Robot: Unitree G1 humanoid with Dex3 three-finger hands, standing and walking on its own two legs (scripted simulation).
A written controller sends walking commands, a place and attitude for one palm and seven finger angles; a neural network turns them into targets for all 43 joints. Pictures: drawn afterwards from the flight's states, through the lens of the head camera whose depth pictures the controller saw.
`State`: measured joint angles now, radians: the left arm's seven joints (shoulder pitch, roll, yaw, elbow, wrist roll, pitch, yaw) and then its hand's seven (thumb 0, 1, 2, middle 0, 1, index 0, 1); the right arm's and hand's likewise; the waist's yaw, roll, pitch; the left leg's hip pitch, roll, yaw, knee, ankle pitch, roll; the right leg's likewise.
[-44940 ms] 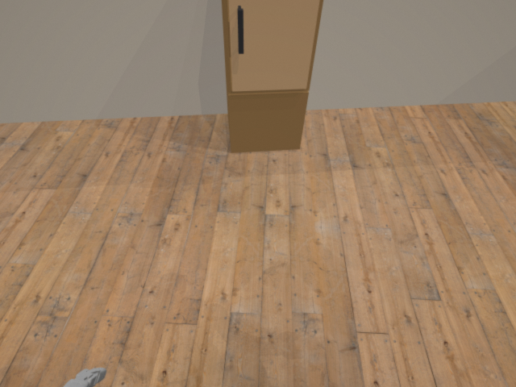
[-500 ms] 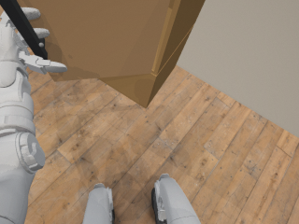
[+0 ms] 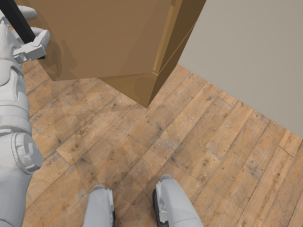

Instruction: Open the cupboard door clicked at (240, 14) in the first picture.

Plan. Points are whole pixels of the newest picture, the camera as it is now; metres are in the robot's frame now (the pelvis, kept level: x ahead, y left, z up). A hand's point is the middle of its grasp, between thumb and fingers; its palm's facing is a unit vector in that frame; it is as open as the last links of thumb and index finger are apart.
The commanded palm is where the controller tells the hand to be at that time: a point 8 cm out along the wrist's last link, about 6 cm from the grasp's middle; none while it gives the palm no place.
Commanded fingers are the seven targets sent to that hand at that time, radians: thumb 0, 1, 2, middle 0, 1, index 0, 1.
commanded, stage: close the thumb around the handle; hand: left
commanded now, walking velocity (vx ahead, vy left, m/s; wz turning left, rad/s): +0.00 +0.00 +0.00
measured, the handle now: (23, 21) +0.59 +0.23 +0.07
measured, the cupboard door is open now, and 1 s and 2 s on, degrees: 43 67 86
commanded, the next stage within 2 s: pull the door open along its arc in 0.18 s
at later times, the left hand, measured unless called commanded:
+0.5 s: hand (41, 47) +0.53 +0.20 +0.06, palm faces +0.07 -1.00 -0.01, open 5.3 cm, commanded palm +0.49 +0.23 +0.06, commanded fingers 0.00 0.90 0.90 -0.40 -1.35 -0.40 -1.35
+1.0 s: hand (70, 96) +0.41 +0.13 +0.06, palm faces +0.42 -0.90 +0.04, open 5.9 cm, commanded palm +0.35 +0.17 +0.06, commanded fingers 0.00 0.90 0.90 -0.40 -1.35 -0.40 -1.35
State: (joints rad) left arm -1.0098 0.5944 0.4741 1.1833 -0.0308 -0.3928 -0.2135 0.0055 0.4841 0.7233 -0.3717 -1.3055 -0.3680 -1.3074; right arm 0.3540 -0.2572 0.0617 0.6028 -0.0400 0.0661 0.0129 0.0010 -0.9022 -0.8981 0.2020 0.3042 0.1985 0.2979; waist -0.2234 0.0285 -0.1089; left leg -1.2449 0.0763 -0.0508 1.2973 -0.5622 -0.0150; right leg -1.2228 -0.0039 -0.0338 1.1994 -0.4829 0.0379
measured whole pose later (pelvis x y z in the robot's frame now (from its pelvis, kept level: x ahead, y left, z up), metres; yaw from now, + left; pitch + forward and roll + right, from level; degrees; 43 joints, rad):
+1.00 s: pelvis +0.02 -0.01 +0.03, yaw +1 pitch +22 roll -1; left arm -0.29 0.00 0.13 0.49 0.01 -0.43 0.42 0.03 0.71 0.74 -0.37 -1.35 -0.38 -1.34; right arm 0.24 -0.20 0.00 0.52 -0.08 0.03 0.07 0.00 -0.90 -0.90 0.20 0.30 0.20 0.30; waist -0.06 0.01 -0.17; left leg -0.97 0.06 -0.01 1.15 -0.56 -0.03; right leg -0.98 -0.02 0.00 1.11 -0.50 0.03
